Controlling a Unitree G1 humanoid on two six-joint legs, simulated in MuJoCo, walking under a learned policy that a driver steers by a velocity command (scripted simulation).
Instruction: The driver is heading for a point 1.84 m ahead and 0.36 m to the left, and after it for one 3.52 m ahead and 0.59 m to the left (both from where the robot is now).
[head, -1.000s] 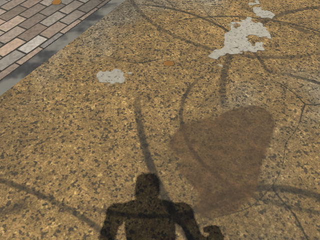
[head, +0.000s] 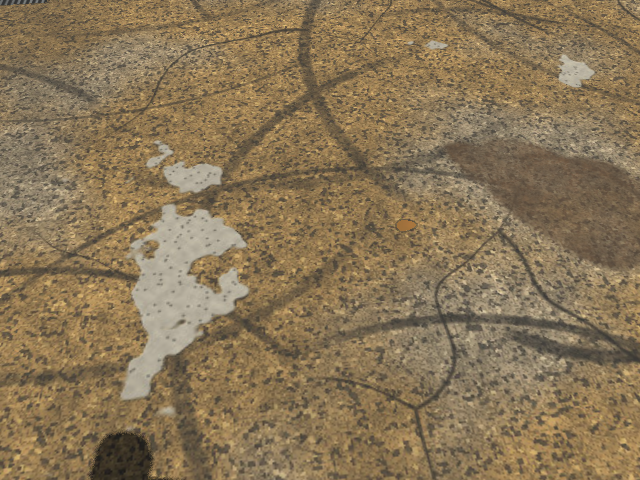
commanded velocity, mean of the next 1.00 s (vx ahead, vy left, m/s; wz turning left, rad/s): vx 1.00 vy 0.00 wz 0.30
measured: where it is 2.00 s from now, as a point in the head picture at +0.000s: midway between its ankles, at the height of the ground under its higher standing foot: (236, 148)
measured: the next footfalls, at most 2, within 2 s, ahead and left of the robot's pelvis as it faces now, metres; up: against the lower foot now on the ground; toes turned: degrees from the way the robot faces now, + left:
left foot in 0.22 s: +0.39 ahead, +0.08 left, +0.00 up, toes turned +14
right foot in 0.64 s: +0.84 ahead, +0.09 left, +0.00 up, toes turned +29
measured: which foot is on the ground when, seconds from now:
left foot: up 0.00-0.20, down 0.22-0.66, up 0.68-1.00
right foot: down 0.00-0.22, up 0.24-0.62, down 0.64-1.00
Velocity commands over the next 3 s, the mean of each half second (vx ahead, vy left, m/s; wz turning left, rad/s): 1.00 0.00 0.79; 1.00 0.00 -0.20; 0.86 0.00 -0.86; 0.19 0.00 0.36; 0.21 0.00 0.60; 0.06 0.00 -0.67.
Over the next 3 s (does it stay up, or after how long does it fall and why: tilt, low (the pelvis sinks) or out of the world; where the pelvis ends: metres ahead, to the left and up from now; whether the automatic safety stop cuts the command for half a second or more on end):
stays up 1.71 0.38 0.01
